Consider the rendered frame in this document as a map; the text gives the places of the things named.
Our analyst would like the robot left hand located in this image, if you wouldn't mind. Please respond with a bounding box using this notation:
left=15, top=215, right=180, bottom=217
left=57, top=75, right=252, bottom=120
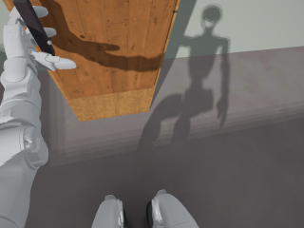
left=3, top=6, right=77, bottom=71

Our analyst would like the robot right shin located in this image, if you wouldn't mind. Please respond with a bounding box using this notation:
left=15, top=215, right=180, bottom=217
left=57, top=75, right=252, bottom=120
left=152, top=189, right=167, bottom=228

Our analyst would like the robot right thigh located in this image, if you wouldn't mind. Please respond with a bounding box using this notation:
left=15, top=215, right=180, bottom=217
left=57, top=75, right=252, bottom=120
left=151, top=193, right=199, bottom=228

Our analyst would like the robot left forearm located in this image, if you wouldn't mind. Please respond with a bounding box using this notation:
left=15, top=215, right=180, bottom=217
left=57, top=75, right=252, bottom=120
left=0, top=57, right=42, bottom=133

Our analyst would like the left robot upper arm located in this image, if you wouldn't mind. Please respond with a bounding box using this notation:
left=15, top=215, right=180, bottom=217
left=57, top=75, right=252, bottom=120
left=0, top=125, right=48, bottom=228

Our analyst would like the handle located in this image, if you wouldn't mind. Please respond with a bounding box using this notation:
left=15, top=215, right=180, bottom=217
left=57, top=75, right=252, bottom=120
left=12, top=0, right=55, bottom=56

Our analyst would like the cupboard door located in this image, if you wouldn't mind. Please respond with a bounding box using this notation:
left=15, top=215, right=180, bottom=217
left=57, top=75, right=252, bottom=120
left=8, top=0, right=176, bottom=100

